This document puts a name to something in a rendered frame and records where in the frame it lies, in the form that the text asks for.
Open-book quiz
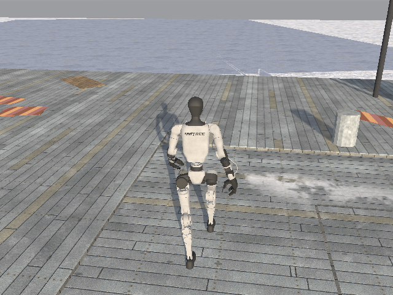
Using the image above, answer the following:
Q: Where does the right robot upper arm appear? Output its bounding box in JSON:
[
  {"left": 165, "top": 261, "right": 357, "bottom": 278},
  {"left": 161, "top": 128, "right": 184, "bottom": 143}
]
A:
[{"left": 208, "top": 124, "right": 225, "bottom": 159}]

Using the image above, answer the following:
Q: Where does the robot right forearm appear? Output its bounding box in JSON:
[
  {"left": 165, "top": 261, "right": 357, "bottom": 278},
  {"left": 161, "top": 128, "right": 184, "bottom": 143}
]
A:
[{"left": 220, "top": 149, "right": 235, "bottom": 180}]

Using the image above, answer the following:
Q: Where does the robot right hand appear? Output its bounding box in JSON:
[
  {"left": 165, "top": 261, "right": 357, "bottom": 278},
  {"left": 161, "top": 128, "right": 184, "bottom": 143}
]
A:
[{"left": 224, "top": 178, "right": 238, "bottom": 196}]

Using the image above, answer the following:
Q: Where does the left robot shin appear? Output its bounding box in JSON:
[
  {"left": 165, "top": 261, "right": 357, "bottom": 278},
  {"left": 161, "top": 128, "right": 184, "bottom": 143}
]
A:
[{"left": 181, "top": 215, "right": 193, "bottom": 260}]

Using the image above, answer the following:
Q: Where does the left robot upper arm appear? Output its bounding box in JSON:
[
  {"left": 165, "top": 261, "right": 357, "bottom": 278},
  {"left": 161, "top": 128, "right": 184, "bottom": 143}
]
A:
[{"left": 168, "top": 123, "right": 184, "bottom": 155}]

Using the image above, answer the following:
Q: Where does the robot left foot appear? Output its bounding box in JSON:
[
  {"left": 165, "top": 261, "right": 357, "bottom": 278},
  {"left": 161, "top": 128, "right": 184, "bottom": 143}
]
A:
[{"left": 186, "top": 251, "right": 196, "bottom": 269}]

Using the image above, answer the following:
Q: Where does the robot left hand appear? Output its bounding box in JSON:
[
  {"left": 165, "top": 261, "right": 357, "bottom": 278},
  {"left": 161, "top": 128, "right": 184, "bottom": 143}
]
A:
[{"left": 169, "top": 158, "right": 184, "bottom": 169}]

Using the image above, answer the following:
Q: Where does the robot left forearm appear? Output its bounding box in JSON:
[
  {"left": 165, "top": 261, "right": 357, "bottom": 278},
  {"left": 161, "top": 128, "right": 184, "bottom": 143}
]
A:
[{"left": 167, "top": 147, "right": 176, "bottom": 163}]

